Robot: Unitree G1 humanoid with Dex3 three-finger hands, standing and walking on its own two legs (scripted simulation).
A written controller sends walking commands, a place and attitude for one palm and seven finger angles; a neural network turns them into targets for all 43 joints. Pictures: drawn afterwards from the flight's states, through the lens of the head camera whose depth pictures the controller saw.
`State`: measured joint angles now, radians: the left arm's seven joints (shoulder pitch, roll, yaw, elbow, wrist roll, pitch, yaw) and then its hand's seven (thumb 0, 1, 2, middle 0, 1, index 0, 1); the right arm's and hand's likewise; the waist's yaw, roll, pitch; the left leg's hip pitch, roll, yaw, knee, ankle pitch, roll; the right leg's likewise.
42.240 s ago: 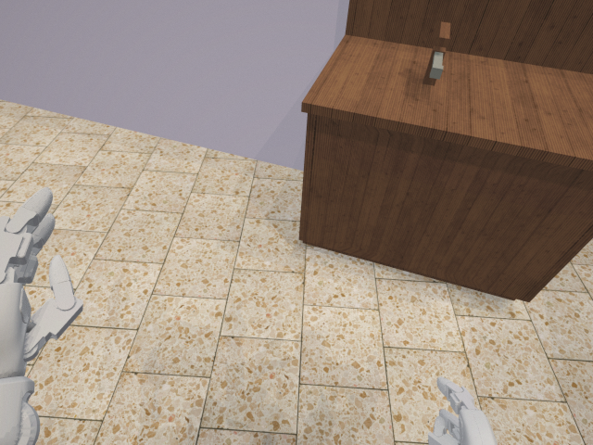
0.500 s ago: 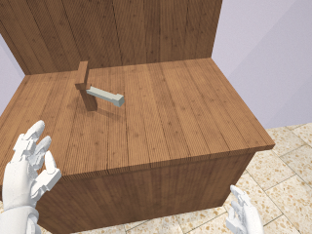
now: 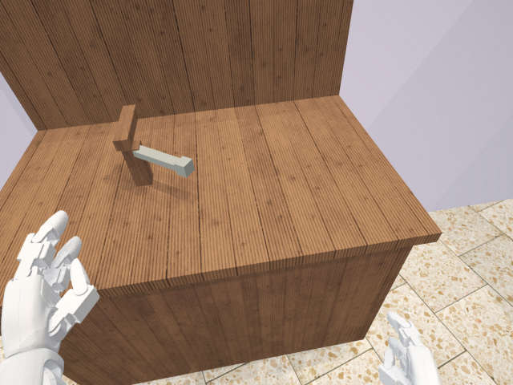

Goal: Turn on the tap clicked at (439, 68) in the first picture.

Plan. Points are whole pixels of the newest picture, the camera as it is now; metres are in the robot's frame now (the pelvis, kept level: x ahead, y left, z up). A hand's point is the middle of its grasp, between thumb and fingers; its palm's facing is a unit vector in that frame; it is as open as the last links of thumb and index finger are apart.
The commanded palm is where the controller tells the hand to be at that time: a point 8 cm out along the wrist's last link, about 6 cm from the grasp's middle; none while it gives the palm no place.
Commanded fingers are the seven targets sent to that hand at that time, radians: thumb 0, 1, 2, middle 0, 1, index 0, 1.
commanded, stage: turn the palm inward beside the body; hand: left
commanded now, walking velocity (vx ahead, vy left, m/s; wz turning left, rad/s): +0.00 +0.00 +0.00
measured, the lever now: (184, 166) +0.48 +0.22 +0.08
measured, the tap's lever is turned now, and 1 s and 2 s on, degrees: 53 53 53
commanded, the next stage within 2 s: reach beside the lever's end, fingers flat in 0.26 s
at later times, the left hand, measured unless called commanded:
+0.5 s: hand (101, 281) +0.20 +0.22 +0.14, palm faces +0.46 -0.88 -0.12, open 7.4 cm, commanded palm +0.16 +0.27 +0.14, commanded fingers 0.00 0.90 0.90 -0.20 -0.30 -0.20 -0.30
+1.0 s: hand (98, 249) +0.25 +0.26 +0.12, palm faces +0.49 -0.87 -0.11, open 7.4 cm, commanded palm +0.21 +0.31 +0.12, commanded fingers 0.00 0.90 0.90 -0.19 -0.27 -0.19 -0.27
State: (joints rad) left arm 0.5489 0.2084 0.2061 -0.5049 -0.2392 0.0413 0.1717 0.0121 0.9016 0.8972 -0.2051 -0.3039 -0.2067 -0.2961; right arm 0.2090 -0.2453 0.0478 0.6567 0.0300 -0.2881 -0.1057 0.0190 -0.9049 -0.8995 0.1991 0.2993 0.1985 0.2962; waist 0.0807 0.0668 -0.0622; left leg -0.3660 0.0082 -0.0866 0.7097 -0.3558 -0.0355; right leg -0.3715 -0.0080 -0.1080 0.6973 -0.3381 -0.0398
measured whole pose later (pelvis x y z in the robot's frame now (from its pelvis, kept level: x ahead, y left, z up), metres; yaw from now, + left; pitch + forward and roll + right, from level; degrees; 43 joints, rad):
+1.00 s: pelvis +0.01 +0.01 +0.01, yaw -1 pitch +2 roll +0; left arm 0.29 0.23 0.30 -0.19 -0.24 0.01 0.15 0.01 0.90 0.90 -0.20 -0.29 -0.20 -0.28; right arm 0.20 -0.25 0.03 0.69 0.03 -0.25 -0.11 0.02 -0.91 -0.90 0.20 0.30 0.20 0.30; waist 0.06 0.06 -0.05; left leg -0.35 0.01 -0.06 0.65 -0.34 -0.03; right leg -0.37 -0.01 -0.09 0.65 -0.32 -0.03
